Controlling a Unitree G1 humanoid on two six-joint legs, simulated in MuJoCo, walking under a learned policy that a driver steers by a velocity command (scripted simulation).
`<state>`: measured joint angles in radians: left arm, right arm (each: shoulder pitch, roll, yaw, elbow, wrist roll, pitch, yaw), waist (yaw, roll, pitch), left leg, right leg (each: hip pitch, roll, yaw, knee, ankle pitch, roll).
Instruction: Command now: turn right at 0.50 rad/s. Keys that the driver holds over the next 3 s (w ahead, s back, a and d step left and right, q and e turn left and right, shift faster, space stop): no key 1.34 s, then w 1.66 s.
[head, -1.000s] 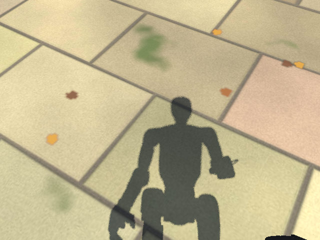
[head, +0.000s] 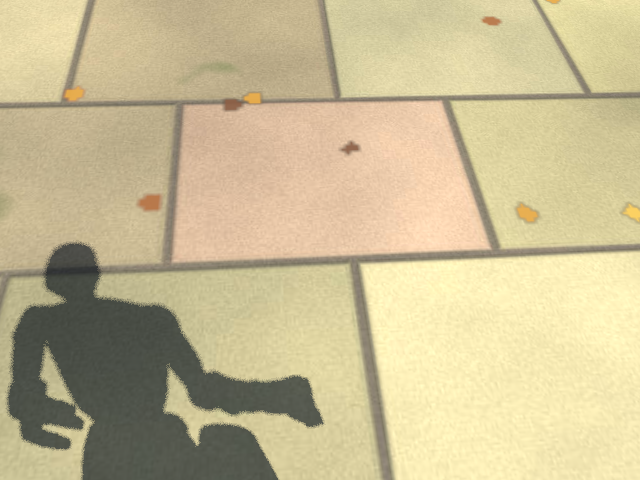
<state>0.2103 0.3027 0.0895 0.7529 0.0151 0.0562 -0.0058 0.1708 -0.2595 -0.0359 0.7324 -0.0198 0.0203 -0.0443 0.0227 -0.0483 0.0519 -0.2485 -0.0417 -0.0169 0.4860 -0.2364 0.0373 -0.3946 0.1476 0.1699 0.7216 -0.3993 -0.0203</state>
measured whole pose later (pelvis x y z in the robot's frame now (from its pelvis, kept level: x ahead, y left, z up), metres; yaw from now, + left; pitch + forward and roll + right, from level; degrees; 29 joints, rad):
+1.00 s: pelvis -0.01 -0.02 +0.01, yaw -4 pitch -2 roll +0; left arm 0.25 0.22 -0.01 1.09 0.01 0.00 0.04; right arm 0.24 -0.21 -0.01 1.10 -0.01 0.01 -0.03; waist -0.01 0.00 0.03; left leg -0.15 0.01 0.02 0.37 -0.19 0.00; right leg -0.10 0.06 0.04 0.36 -0.23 -0.04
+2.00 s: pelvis +0.21 +0.01 -0.01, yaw -4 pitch +1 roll -1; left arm 0.00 0.19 0.03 0.94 0.02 -0.04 -0.03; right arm 0.54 -0.13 0.00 1.14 -0.02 -0.10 -0.02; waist -0.06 -0.01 0.05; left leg 0.16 -0.06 0.05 0.18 -0.37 0.07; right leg -0.60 -0.01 -0.12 0.67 -0.12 -0.08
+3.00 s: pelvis +0.78 +0.00 +0.01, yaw -4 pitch +0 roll +1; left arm 0.10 0.20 0.04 0.93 0.03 -0.04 -0.03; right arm 0.46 -0.16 -0.04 1.07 -0.01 -0.10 0.00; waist -0.04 -0.04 0.04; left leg 0.02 -0.09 0.10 0.20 -0.23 0.09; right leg -0.63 -0.11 -0.03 0.77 -0.05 -0.03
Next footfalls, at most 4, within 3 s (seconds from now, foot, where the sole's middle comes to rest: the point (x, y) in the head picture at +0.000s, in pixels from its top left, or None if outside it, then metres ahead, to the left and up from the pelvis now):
0.32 right None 0.00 -0.11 -0.77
2.08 right None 0.42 -0.07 -0.77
2.62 left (294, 350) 0.75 0.07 -0.77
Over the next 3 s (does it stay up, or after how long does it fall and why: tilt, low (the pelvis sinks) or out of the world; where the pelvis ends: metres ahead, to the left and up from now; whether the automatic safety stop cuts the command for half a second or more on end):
stays up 0.78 0.00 0.01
